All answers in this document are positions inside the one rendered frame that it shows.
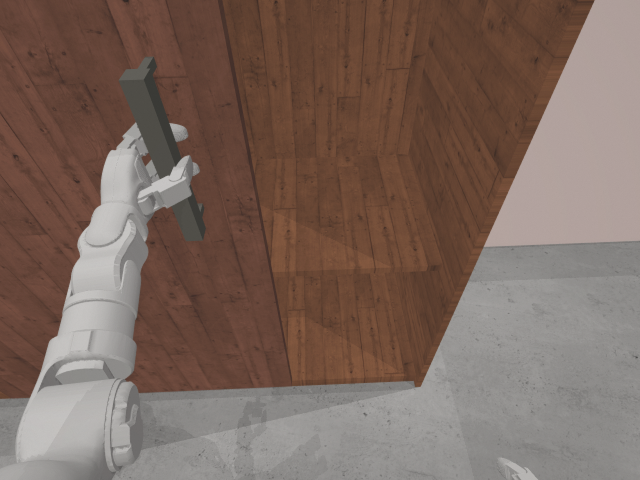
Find handle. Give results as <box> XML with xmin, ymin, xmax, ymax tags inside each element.
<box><xmin>119</xmin><ymin>57</ymin><xmax>206</xmax><ymax>241</ymax></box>

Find robot left hand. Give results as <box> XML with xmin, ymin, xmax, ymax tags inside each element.
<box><xmin>101</xmin><ymin>123</ymin><xmax>200</xmax><ymax>224</ymax></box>

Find robot left forearm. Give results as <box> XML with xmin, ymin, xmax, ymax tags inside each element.
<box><xmin>15</xmin><ymin>202</ymin><xmax>149</xmax><ymax>463</ymax></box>

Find robot right hand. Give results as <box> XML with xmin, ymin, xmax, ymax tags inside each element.
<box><xmin>496</xmin><ymin>457</ymin><xmax>538</xmax><ymax>480</ymax></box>

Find left robot upper arm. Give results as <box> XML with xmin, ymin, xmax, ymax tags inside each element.
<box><xmin>0</xmin><ymin>378</ymin><xmax>143</xmax><ymax>480</ymax></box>

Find wardrobe door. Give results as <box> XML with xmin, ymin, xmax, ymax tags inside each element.
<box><xmin>0</xmin><ymin>0</ymin><xmax>292</xmax><ymax>399</ymax></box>

